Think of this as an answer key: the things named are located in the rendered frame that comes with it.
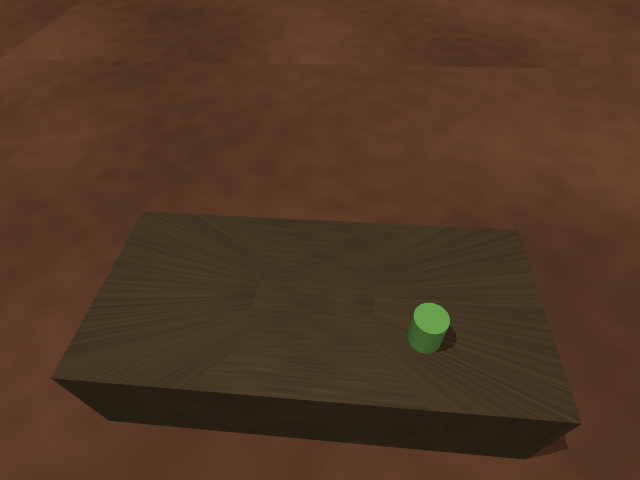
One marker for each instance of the can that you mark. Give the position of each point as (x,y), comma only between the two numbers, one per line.
(428,327)

